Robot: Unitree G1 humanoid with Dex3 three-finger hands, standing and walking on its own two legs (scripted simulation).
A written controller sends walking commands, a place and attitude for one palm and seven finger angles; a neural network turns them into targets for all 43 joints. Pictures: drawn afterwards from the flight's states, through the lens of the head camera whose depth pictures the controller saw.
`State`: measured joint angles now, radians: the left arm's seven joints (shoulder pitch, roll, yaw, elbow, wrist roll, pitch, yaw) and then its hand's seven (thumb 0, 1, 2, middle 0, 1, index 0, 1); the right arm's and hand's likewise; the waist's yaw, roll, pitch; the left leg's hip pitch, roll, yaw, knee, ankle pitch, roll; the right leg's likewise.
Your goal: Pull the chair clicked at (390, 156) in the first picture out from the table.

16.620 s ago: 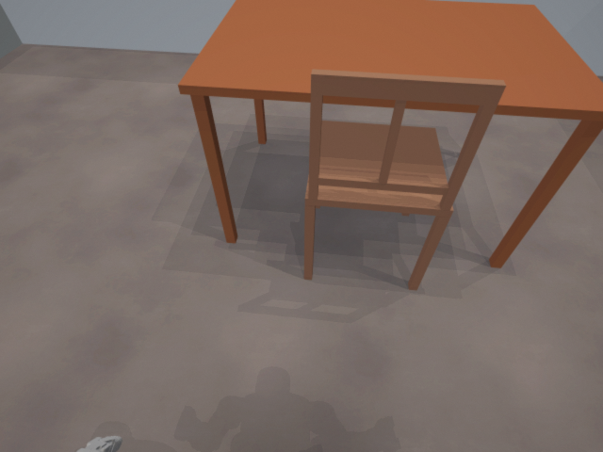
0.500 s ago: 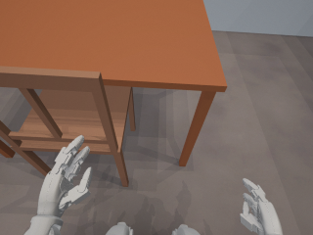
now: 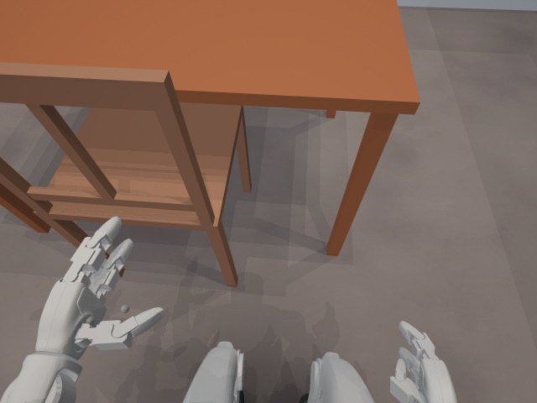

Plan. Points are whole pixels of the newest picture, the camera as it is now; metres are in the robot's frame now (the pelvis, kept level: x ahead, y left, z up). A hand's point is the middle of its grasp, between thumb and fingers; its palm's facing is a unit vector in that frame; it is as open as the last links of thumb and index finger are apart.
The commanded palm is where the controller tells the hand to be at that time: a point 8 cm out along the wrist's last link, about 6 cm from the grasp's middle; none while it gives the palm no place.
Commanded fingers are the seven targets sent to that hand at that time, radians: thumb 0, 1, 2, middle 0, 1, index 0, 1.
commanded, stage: raise the hand toward the chair's back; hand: left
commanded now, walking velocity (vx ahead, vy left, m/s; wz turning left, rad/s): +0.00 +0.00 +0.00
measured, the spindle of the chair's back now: (79, 156) +0.50 +0.38 +0.01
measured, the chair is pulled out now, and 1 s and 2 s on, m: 0.00 0.00 0.00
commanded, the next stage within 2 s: aim the fingers beside a spindle in 1.28 s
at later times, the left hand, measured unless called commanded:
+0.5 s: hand (103, 294) +0.24 +0.23 +0.06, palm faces +0.00 -1.00 -0.04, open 16.5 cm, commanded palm +0.22 +0.28 +0.07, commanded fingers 0.00 -0.50 0.30 -0.06 -0.08 -0.06 -0.08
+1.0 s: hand (107, 273) +0.27 +0.23 +0.07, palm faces -0.02 -1.00 -0.03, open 16.9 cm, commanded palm +0.24 +0.28 +0.08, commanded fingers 0.00 -0.50 0.30 -0.06 -0.08 -0.06 -0.08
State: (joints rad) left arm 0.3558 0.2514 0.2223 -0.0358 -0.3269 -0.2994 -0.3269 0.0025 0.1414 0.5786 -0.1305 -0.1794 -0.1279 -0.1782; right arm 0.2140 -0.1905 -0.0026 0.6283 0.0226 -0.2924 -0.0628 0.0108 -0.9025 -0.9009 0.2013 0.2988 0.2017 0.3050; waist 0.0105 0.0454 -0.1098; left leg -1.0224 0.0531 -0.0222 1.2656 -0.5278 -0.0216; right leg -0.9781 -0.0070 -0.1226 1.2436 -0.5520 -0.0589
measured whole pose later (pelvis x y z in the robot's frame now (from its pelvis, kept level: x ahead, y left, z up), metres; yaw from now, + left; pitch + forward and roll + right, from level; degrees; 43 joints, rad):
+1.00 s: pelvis +0.02 +0.02 +0.02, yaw +0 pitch +16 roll -3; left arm 0.28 0.28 0.23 0.01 -0.32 -0.31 -0.31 -0.02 -0.50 0.30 -0.06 -0.08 -0.06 -0.08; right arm 0.22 -0.26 0.01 0.57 0.01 -0.26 -0.05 0.01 -0.90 -0.90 0.20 0.30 0.20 0.30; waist -0.01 0.03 -0.11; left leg -0.94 0.04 -0.01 1.19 -0.53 0.01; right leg -0.88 -0.01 -0.11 1.14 -0.53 -0.02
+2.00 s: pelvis +0.01 +0.02 +0.00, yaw -1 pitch +18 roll -2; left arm 0.12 0.24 0.17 0.15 -0.26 -0.35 -0.25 -0.02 -0.50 0.30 -0.07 -0.08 -0.06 -0.08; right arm 0.20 -0.25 0.02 0.59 0.00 -0.25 -0.04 0.01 -0.90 -0.90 0.20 0.30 0.20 0.30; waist -0.01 0.03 -0.13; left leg -1.03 0.04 0.00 1.25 -0.54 0.01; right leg -0.98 -0.01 -0.10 1.22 -0.55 -0.03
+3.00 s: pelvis +0.00 +0.01 -0.01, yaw -1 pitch +21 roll -1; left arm -0.11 0.20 0.12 0.35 -0.18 -0.40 -0.16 -0.02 -0.50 0.30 -0.07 -0.08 -0.06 -0.08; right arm 0.19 -0.24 0.00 0.61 -0.01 -0.17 -0.01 0.01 -0.91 -0.90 0.20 0.30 0.20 0.30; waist -0.02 0.03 -0.15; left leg -1.14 0.04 0.01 1.32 -0.55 0.00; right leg -1.10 -0.01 -0.08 1.30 -0.57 -0.04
